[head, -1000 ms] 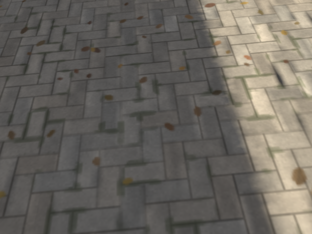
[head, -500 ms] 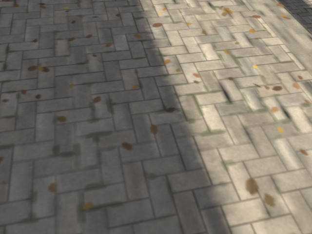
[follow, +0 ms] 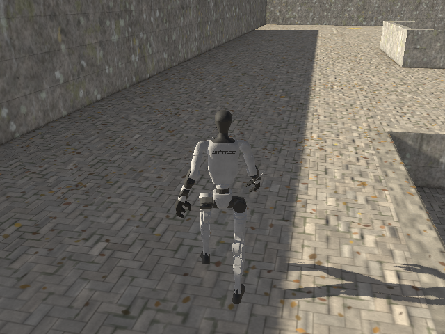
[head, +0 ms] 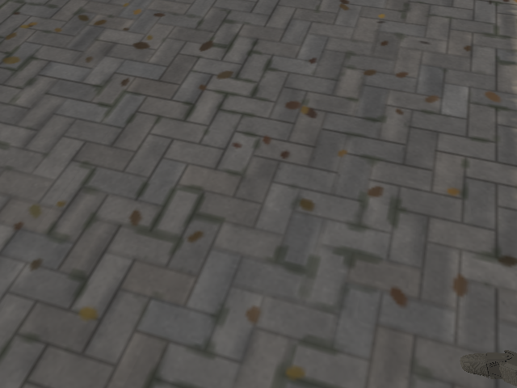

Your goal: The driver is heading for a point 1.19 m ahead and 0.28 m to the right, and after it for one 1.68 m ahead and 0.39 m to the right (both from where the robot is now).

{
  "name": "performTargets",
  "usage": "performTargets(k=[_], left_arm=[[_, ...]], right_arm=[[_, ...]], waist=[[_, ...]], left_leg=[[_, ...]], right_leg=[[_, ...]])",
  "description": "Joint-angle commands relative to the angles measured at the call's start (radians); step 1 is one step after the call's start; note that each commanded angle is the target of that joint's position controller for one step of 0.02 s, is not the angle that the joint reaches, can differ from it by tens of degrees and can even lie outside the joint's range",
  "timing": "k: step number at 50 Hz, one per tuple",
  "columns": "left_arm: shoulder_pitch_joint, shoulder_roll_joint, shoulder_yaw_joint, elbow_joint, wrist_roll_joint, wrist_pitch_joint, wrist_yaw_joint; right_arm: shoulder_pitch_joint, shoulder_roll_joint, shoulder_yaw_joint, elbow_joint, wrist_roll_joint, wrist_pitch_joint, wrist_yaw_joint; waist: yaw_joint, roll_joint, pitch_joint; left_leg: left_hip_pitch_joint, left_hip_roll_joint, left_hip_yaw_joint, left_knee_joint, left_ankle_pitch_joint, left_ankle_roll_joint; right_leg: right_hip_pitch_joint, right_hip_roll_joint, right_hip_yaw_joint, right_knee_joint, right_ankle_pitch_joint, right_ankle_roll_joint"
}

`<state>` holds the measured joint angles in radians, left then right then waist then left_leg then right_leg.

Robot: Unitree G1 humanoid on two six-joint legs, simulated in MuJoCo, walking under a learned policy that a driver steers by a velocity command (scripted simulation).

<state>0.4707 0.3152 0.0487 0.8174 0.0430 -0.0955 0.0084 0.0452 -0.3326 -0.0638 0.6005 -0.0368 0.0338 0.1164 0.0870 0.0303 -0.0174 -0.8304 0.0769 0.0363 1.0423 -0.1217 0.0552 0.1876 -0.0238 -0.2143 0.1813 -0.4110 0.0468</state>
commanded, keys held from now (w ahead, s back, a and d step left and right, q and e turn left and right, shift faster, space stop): w+shift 0.02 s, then w+e+shift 0.98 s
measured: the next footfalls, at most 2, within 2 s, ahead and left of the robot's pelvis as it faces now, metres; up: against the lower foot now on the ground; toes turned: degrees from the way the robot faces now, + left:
left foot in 0.10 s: +0.27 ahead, +0.13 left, +0.00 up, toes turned +9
right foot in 0.58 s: +0.70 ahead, +0.02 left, +0.00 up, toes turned -15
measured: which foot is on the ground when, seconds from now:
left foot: up 0.00-0.08, down 0.10-0.58, up 0.60-0.96, down 0.98-1.00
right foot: down 0.00-0.12, up 0.14-0.56, down 0.58-1.00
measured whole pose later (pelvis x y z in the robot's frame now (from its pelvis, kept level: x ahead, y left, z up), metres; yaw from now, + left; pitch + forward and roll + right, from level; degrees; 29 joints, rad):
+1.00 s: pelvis +0.92 +0.01 -0.01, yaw -35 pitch +3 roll +0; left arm 0.44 0.36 0.11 0.85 0.01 -0.07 -0.01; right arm -0.03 -0.27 0.03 0.58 -0.03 -0.09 -0.01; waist 0.12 -0.01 0.02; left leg -0.53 0.04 -0.06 0.54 -0.09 -0.03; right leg 0.01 0.15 0.29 0.67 -0.51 -0.14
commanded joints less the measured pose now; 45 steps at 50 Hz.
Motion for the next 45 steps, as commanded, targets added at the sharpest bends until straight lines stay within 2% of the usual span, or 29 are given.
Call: performTargets(k=[1,3,4,5,6,7,8,9,10,12,15,17,18,20,22,24,26,27,28,29,30,31,32,33,34,36,38,41,45], left_arm=[[-0.007,0.106,0.016,-0.016,0.003,-0.017,0.005],[0.028,0.153,0.017,0.023,-0.003,-0.01,0.01],[0.015,0.206,0.026,0.033,-0.002,0.004,0.014],[-0.014,0.239,0.031,0.033,-0.014,0.014,0.016],[-0.032,0.183,0.017,0.009,-0.021,0.012,0.013],[0.018,0.023,-0.017,-0.052,-0.069,0.004,-0.015],[-0.114,0.121,0.005,-0.082,-0.068,-0.01,-0.011],[-0.184,0.105,0.01,-0.099,-0.079,-0.013,-0.01],[-0.146,0.067,-0.003,-0.082,-0.069,-0.009,-0.012],[-0.055,0.026,-0.007,-0.022,-0.033,0.035,-0.031],[-0.096,-0.007,-0.002,-0.008,-0.031,0.081,-0.053],[-0.192,-0.02,-0.004,-0.035,-0.038,0.086,-0.059],[-0.238,-0.032,-0.01,-0.053,-0.044,0.082,-0.064],[-0.311,-0.022,-0.012,-0.072,-0.047,0.073,-0.073],[-0.37,-0.031,-0.024,-0.1,-0.04,0.065,-0.086],[-0.358,-0.013,-0.024,-0.098,-0.04,0.067,-0.09],[-0.213,0.047,-0.006,-0.058,-0.043,0.08,-0.082],[-0.056,0.094,0.014,-0.016,-0.041,0.087,-0.074],[0.167,0.147,0.043,0.049,-0.037,0.092,-0.059],[0.272,0.183,0.072,0.082,-0.053,0.09,-0.038],[0.152,0.2,0.078,0.09,-0.062,0.098,-0.025],[0.033,0.253,0.078,0.034,-0.031,0.097,-0.026],[-0.006,0.203,0.077,-0.006,-0.022,0.096,-0.019],[-0.042,0.135,0.063,-0.003,-0.016,0.09,-0.013],[-0.08,0.123,0.056,0.003,-0.021,0.078,-0.012],[-0.112,0.118,0.046,-0.008,-0.028,0.039,-0.003],[-0.122,0.14,0.051,-0.02,-0.033,0.012,-0.008],[-0.083,0.148,0.065,-0.017,-0.043,0.005,-0.019],[-0.036,0.169,0.083,-0.017,-0.046,0.012,-0.026]], right_arm=[[-0.21,0.009,0.031,-0.118,0.002,-0.026,0.007],[-0.114,0.004,0.029,-0.084,-0.003,-0.032,-0.018],[0.037,-0.041,0.009,-0.045,-0.008,-0.034,-0.036],[0.27,-0.091,-0.018,0.024,-0.012,-0.039,-0.055],[0.41,-0.178,-0.05,0.073,-0.024,-0.046,-0.073],[0.386,-0.27,-0.066,0.069,-0.025,-0.054,-0.086],[0.408,-0.254,-0.069,0.046,-0.021,-0.058,-0.09],[0.371,-0.21,-0.058,0.103,-0.026,-0.07,-0.101],[0.332,-0.145,-0.041,0.128,-0.025,-0.085,-0.104],[0.239,-0.063,-0.015,0.135,-0.012,-0.11,-0.106],[0.257,-0.009,-0.001,0.178,0.018,-0.149,-0.099],[0.273,0.009,0.003,0.197,0.019,-0.163,-0.091],[0.275,0.016,0.006,0.203,0.017,-0.168,-0.09],[0.299,0.027,0.014,0.219,0.019,-0.172,-0.099],[0.316,0.001,0.016,0.231,0.025,-0.169,-0.117],[0.328,-0.049,0.011,0.234,0.027,-0.166,-0.141],[0.294,-0.122,-0.008,0.219,0.019,-0.143,-0.171],[0.246,-0.152,-0.018,0.202,0.011,-0.125,-0.178],[0.168,-0.17,-0.025,0.176,-0.001,-0.106,-0.179],[0.11,-0.147,-0.027,0.175,0.005,-0.092,-0.159],[0.07,0.039,0.027,0.126,-0.02,-0.112,-0.132],[0.179,0.071,0.047,0.014,0.01,-0.135,-0.127],[0.158,0.012,0.056,0.0,-0.01,-0.166,-0.12],[0.133,-0.042,0.046,0.015,-0.01,-0.176,-0.114],[0.11,-0.044,0.047,0.019,-0.027,-0.167,-0.117],[0.115,-0.034,0.06,0.019,-0.045,-0.115,-0.117],[0.03,-0.023,0.07,-0.017,-0.038,-0.093,-0.109],[-0.115,0.022,0.091,-0.073,0.0,-0.096,-0.097],[-0.151,-0.005,0.08,-0.096,0.016,-0.105,-0.102]], waist=[[-0.007,-0.099,0.226],[-0.075,-0.153,0.132],[-0.168,-0.186,0.037],[-0.291,-0.185,-0.079],[-0.344,-0.126,-0.19],[-0.223,0.207,-0.374],[-0.3,0.001,-0.428],[-0.25,-0.018,-0.211],[-0.179,-0.061,-0.054],[-0.081,-0.011,0.026],[-0.053,0.011,0.121],[-0.061,0.02,0.173],[-0.063,0.057,0.182],[-0.073,0.035,0.178],[-0.068,0.008,0.179],[-0.043,0.031,0.121],[0.051,0.089,0.015],[0.138,0.103,-0.055],[0.246,0.089,-0.123],[0.297,-0.037,-0.114],[0.15,-0.283,0.027],[0.001,-0.285,-0.137],[0.008,-0.123,-0.13],[-0.039,0.041,0.005],[-0.086,0.091,0.074],[-0.138,0.1,0.133],[-0.124,0.08,0.151],[-0.043,0.0,0.134],[0.013,-0.08,0.059]], left_leg=[[0.069,-0.036,0.114,-0.204,-0.034,0.07],[0.321,-0.153,0.159,-0.257,-0.125,0.128],[0.494,-0.2,0.144,-0.269,-0.226,0.15],[0.797,-0.217,0.096,-0.366,-0.212,0.169],[1.12,-0.069,-0.116,-0.421,-0.304,0.173],[1.365,0.307,-0.675,-0.595,-0.571,0.209],[1.266,0.323,-0.772,-0.714,-0.52,0.179],[1.097,0.297,-0.605,-0.724,-0.392,0.161],[0.9,0.27,-0.481,-0.752,-0.279,0.137],[0.688,0.19,-0.288,-0.829,-0.262,0.09],[0.622,0.143,-0.108,-0.926,-0.127,0.036],[0.619,0.077,0.059,-0.954,0.079,-0.023],[0.621,0.054,0.116,-0.964,0.165,-0.029],[0.681,0.024,0.2,-0.963,0.4,-0.039],[0.743,0.043,0.249,-0.959,0.615,-0.054],[0.836,0.069,0.268,-0.877,1.001,-0.076],[0.917,0.112,0.257,-0.67,1.323,-0.085],[0.895,0.132,0.241,-0.47,1.396,-0.08],[0.793,0.143,0.208,-0.171,1.327,-0.064],[0.624,0.019,0.22,0.3,0.677,-0.051],[0.221,-0.166,0.14,0.668,-0.359,-0.048],[-0.049,-0.164,-0.077,0.785,-0.407,-0.078],[-0.088,-0.113,-0.16,0.662,-0.334,-0.053],[-0.053,-0.056,-0.162,0.527,-0.248,-0.05],[0.012,-0.024,-0.152,0.437,-0.234,-0.062],[0.133,0.031,-0.14,0.276,-0.225,-0.105],[0.24,0.054,-0.086,0.054,-0.138,-0.135],[0.345,0.027,-0.044,-0.279,0.122,-0.134],[0.42,-0.042,-0.043,-0.492,0.205,-0.1]], right_leg=[[-0.167,-0.216,-0.009,-0.103,0.64,-0.115],[-0.141,-0.259,-0.017,0.044,1.326,-0.139],[-0.138,-0.286,-0.012,0.249,1.519,-0.153],[-0.246,-0.282,-0.007,0.52,1.497,-0.162],[-0.501,-0.223,0.018,0.877,1.031,-0.155],[-0.849,-0.009,0.126,1.312,-0.042,-0.11],[-0.876,0.024,0.357,1.401,0.038,-0.142],[-0.94,-0.014,0.339,1.378,0.129,-0.143],[-0.907,-0.074,0.311,1.276,0.167,-0.141],[-0.793,-0.119,0.307,1.178,0.197,-0.128],[-0.848,-0.137,0.297,1.113,0.251,-0.119],[-0.9,-0.118,0.255,1.022,0.356,-0.124],[-0.905,-0.103,0.218,0.955,0.415,-0.129],[-0.907,-0.063,0.137,0.845,0.496,-0.147],[-0.858,-0.035,0.068,0.677,0.54,-0.171],[-0.735,0.038,0.001,0.575,0.568,-0.198],[-0.56,0.106,-0.023,0.566,0.481,-0.22],[-0.401,0.132,-0.004,0.575,0.405,-0.242],[-0.191,0.121,0.071,0.545,0.317,-0.29],[-0.043,0.073,0.172,0.412,0.3,-0.361],[-0.012,0.024,0.338,0.522,0.436,-0.389],[0.14,-0.141,0.826,0.333,0.243,-0.579],[0.078,-0.226,1.058,0.072,-0.12,-0.563],[-0.103,-0.216,1.022,-0.006,-0.218,-0.5],[-0.259,-0.172,0.932,-0.012,-0.146,-0.456],[-0.494,-0.086,0.786,-0.024,-0.017,-0.429],[-0.636,-0.008,0.657,-0.055,0.112,-0.411],[-0.614,0.061,0.566,-0.028,0.318,-0.345],[-0.392,0.026,0.598,0.075,0.563,-0.279]])
Velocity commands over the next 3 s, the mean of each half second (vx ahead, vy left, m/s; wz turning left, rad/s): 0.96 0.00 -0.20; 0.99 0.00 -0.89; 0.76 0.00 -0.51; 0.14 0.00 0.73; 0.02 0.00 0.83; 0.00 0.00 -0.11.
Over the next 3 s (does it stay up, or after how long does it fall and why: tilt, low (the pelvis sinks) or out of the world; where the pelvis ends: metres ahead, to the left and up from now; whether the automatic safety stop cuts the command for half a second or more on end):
stays up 1.35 -0.33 0.02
